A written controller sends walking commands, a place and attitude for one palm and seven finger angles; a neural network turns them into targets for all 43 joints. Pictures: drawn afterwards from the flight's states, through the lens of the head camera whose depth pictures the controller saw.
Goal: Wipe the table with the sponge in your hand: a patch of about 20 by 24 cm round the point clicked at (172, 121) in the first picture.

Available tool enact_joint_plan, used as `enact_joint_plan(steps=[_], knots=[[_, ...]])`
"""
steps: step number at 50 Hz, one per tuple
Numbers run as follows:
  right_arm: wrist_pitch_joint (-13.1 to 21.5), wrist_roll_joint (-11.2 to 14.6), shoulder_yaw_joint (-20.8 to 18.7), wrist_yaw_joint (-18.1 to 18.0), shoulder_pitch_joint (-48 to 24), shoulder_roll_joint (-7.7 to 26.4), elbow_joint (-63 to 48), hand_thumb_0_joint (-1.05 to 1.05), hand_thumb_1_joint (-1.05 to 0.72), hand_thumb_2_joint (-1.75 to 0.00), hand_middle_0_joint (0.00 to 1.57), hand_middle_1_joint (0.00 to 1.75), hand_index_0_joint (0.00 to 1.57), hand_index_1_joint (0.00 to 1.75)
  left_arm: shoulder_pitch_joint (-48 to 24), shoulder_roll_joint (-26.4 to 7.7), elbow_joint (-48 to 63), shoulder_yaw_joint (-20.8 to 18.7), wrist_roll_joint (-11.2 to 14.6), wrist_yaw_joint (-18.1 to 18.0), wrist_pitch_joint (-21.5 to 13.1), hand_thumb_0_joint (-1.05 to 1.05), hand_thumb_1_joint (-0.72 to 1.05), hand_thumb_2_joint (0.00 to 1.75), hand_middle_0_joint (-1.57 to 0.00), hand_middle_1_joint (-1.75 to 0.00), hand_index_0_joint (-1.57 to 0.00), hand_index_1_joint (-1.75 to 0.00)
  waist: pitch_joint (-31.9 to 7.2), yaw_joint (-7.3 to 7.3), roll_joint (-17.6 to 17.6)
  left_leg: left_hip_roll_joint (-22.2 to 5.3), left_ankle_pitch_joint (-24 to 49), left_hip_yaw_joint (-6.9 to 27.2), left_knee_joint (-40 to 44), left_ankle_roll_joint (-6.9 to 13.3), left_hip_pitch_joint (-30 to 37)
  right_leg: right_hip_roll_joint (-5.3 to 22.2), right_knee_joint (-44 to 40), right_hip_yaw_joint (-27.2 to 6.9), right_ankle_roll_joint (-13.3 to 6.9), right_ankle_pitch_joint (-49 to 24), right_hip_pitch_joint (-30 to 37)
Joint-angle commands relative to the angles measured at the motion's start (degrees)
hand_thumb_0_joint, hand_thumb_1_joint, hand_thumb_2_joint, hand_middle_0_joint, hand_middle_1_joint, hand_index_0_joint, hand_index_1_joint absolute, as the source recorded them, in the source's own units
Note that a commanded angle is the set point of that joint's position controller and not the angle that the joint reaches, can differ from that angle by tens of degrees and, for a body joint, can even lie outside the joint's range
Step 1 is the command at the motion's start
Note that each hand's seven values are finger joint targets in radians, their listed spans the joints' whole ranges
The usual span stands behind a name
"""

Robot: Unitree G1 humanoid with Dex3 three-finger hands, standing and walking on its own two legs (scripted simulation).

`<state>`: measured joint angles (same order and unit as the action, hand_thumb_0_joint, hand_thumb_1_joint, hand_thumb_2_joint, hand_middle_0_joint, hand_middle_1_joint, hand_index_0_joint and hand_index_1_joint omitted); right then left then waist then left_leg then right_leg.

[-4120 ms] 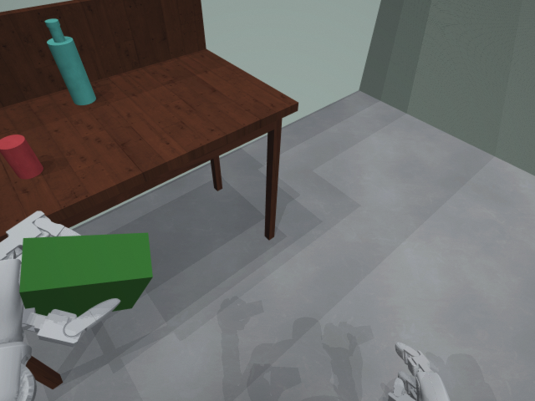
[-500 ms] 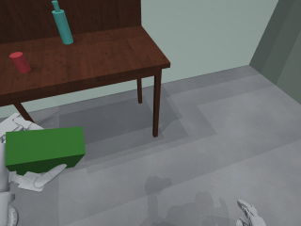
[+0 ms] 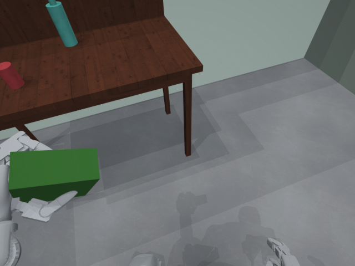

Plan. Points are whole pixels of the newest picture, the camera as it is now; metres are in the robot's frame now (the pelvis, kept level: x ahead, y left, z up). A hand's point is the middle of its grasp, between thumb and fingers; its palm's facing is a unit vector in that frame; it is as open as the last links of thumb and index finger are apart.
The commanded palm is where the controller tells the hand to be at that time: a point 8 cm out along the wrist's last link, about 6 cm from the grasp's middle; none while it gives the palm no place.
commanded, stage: take the last steps up to it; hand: left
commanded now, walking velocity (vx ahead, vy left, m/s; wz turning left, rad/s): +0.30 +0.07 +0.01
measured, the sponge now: (67, 176) +0.23 +0.21 +0.15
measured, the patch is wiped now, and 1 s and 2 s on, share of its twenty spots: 0.00 0.00 0.00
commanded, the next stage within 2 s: come to a stop and stand still in 1.58 s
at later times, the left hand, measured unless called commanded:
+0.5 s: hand (55, 112) +0.35 +0.26 +0.19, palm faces +0.37 -0.82 -0.43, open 9.5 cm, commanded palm +0.29 +0.30 +0.18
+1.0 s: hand (95, 75) +0.46 +0.22 +0.19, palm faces +0.38 -0.79 -0.48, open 9.5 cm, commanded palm +0.41 +0.26 +0.18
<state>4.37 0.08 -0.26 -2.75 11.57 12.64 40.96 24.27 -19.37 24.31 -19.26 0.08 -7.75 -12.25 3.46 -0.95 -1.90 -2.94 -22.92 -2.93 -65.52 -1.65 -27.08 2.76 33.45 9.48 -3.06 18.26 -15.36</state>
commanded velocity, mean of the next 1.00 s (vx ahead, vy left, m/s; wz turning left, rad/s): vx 0.30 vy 0.06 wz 0.02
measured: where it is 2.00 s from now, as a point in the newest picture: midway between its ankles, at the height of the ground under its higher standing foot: (196, 226)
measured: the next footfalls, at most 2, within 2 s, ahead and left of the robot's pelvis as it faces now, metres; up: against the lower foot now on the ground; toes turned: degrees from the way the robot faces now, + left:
left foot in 0.24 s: +0.15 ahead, +0.15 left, +0.00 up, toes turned +9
right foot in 0.64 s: +0.26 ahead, -0.10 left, +0.00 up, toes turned -11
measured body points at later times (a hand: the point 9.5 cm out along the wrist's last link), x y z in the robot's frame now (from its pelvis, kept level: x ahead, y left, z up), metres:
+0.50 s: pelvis +0.13 +0.03 +0.01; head +0.15 +0.03 +0.46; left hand +0.32 +0.30 +0.21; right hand +0.29 -0.17 -0.08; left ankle +0.11 +0.14 -0.73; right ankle +0.15 -0.11 -0.67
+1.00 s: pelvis +0.25 -0.02 +0.01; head +0.29 -0.02 +0.46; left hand +0.44 +0.26 +0.22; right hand +0.42 -0.28 -0.07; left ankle +0.32 +0.12 -0.70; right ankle +0.22 -0.09 -0.73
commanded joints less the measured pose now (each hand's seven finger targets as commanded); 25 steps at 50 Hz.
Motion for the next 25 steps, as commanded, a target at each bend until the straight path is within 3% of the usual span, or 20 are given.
enact_joint_plan(steps=[1, 6, 9, 10, 11, 12, 13, 14, 15, 16, 18, 19, 21, 24, 25], knots=[[2.7, -0.3, -1.6, -0.5, -6.3, 3.9, -11.8, 0.0, -0.9, -0.9, 0.2, 0.3, 0.2, 0.3, -1.4, -13.0, 15.2, -10.1, 0.8, -1.8, -5.8, 0.0, 0.1, 1.3, -1.2, -1.6, -1.2, -1.6, -7.2, 1.08, 8.1, -2.7, 3.6, 0.2, 6.0, -0.2, -8.2, 15.7, -15.1, -13.5, -5.3, -25.5, 12.2], [3.4, -0.4, -2.6, -0.4, -5.4, 3.6, -14.6, 0.0, -0.9, -0.9, 0.2, 0.3, 0.2, 0.3, 2.3, -12.2, 19.4, -10.2, 1.1, -3.3, -5.4, 0.0, 0.1, 1.3, -1.2, -1.6, -1.2, -1.6, -10.4, -0.73, 9.7, -0.1, 4.8, -6.8, 26.4, 1.2, 1.8, 14.7, -12.1, -11.7, -5.6, -28.3, 14.3], [3.2, -0.4, -3.3, -0.8, -3.3, 4.3, -15.0, 0.0, -0.9, -0.9, 0.2, 0.3, 0.2, 0.3, 2.7, -11.5, 19.9, -9.9, 1.4, -3.9, -4.7, 0.0, 0.1, 1.3, -1.2, -1.6, -1.2, -1.6, -11.8, 0.74, 7.3, 1.5, 12.3, -8.6, 36.7, 1.1, 11.8, 12.3, -7.3, -9.3, -3.2, -22.1, 11.9], [3.2, -0.4, -3.7, -1.1, -2.7, 4.8, -15.3, 0.0, -0.9, -0.9, 0.2, 0.3, 0.2, 0.3, 1.3, -11.4, 21.4, -9.5, 1.5, -4.0, -5.0, 0.0, 0.1, 1.3, -1.2, -1.6, -1.2, -1.6, -12.6, 1.4, 4.2, 1.3, 14.3, -8.5, 39.8, 1.6, 17.7, 10.2, -1.5, -7.6, -1.7, -20.9, 9.0], [3.1, -0.2, -4.2, -1.6, -1.9, 5.8, -15.4, 0.0, -0.9, -0.9, 0.2, 0.3, 0.2, 0.3, 1.2, -11.8, 21.1, -9.9, 1.5, -4.1, -5.4, 0.0, 0.1, 1.3, -1.2, -1.6, -1.2, -1.6, -14.1, 2.34, -2.9, -2.3, 15.6, -3.1, 41.9, 3.8, 25.8, 7.6, 8.3, -5.8, 0.5, -18.1, 2.7], [2.8, -0.1, -4.7, -1.5, -2.6, 7.3, -15.7, 0.0, -0.9, -0.9, 0.2, 0.3, 0.2, 0.3, 0.9, -11.1, 21.9, -9.5, 1.6, -4.0, -5.8, 0.0, 0.1, 1.3, -1.2, -1.6, -1.2, -1.6, -15.1, 1.95, -15.2, -14.7, 24.3, 14.3, 43.1, 9.7, 33.7, 1.3, 20.6, -2.4, 3.5, 3.6, -10.2], [2.9, 0.1, -4.0, -1.1, -2.6, 6.4, -16.5, 0.0, -0.9, -0.9, 0.2, 0.3, 0.2, 0.3, -0.1, -12.0, 21.2, -9.3, 1.2, -3.9, -6.1, 0.0, 0.1, 1.3, -1.2, -1.6, -1.2, -1.6, -13.7, 1.58, -17.0, -22.1, 31.0, 25.8, 46.5, 15.1, 33.7, -1.4, 31.2, -5.0, 3.5, 19.8, -17.5], [3.3, -0.1, -3.4, -0.9, -3.0, 5.8, -15.7, 0.0, -0.9, -0.9, 0.2, 0.3, 0.2, 0.3, -0.8, -13.6, 17.0, -9.7, 0.9, -3.4, -5.9, 0.0, 0.1, 1.3, -1.2, -1.6, -1.2, -1.6, -9.9, 1.9, -13.3, -23.3, 26.5, 28.6, 48.2, 16.4, 29.4, -0.4, 36.8, -8.0, 3.3, 18.7, -21.0], [3.5, -0.6, -2.9, -0.9, -3.9, 5.6, -15.0, 0.0, -0.9, -0.9, 0.2, 0.3, 0.2, 0.3, -3.3, -14.5, 18.9, -10.1, 0.9, -2.9, -5.8, 0.0, 0.1, 1.3, -1.2, -1.6, -1.2, -1.6, -8.7, 2.14, -11.1, -23.1, 25.4, 26.6, 48.5, 16.5, 26.9, 2.2, 38.5, -8.9, 3.7, 16.3, -22.6], [3.5, 0.0, -3.5, -0.8, -3.1, 5.9, -14.0, 0.0, -0.9, -0.9, 0.2, 0.3, 0.2, 0.3, -2.5, -14.2, 18.2, -10.5, 0.9, -2.8, -5.4, 0.0, 0.1, 1.3, -1.2, -1.6, -1.2, -1.6, -7.9, 2.1, -9.5, -21.5, 24.9, 21.9, 47.8, 16.2, 26.4, 3.2, 37.9, -9.2, 4.1, 13.4, -24.5], [4.0, 0.7, -3.6, -0.3, -2.8, 5.8, -13.8, 0.0, -0.9, -0.9, 0.2, 0.3, 0.2, 0.3, -0.4, -11.0, 21.0, -8.0, 1.1, -2.1, -4.9, 0.0, 0.1, 1.3, -1.2, -1.6, -1.2, -1.6, -7.7, 1.26, -10.1, -16.7, 24.2, 11.0, 47.4, 13.1, 24.8, 3.3, 34.0, -6.7, 4.7, 7.8, -23.9], [4.5, 0.7, -3.4, -0.1, -2.7, 5.6, -13.9, 0.0, -0.9, -0.9, 0.2, 0.3, 0.2, 0.3, -0.5, -11.1, 23.0, -7.9, 0.9, -1.8, -4.9, 0.0, 0.1, 1.3, -1.2, -1.6, -1.2, -1.6, -8.2, 0.8, -10.6, -14.7, 23.7, 7.7, 47.8, 11.8, 22.9, 3.0, 31.3, -5.4, 4.8, 4.8, -21.3], [5.1, 0.3, -2.9, 0.0, -2.7, 5.3, -14.1, 0.0, -0.9, -0.9, 0.2, 0.3, 0.2, 0.3, 2.1, -9.2, 22.2, -6.6, 1.3, -1.5, -4.4, 0.0, 0.1, 1.3, -1.2, -1.6, -1.2, -1.6, -7.7, 1.03, -11.9, -13.5, 23.5, 4.5, 49.4, 10.7, 19.1, 2.6, 26.1, -3.6, 5.2, 1.6, -17.5], [5.6, -0.1, -2.3, -0.4, -2.8, 5.1, -13.6, 0.0, -0.9, -0.9, 0.2, 0.3, 0.2, 0.3, 0.3, -10.2, 20.1, -7.2, 0.9, -1.3, -3.8, 0.0, 0.1, 1.3, -1.2, -1.6, -1.2, -1.6, -7.1, 1.0, -11.8, -12.9, 23.6, 0.7, 50.0, 9.6, 17.5, 1.6, 16.0, -0.4, 5.6, -1.3, -11.7], [5.6, -0.2, -2.3, -0.7, -2.8, 5.0, -13.6, 0.0, -0.9, -0.9, 0.2, 0.3, 0.2, 0.3, 0.3, -9.5, 18.4, -6.8, 1.1, -1.3, -3.6, 0.0, 0.1, 1.3, -1.2, -1.6, -1.2, -1.6, -6.4, 1.35, -11.1, -13.4, 23.6, 0.9, 49.8, 9.5, 16.8, 1.2, 13.6, 0.1, 5.7, -0.7, -10.2]])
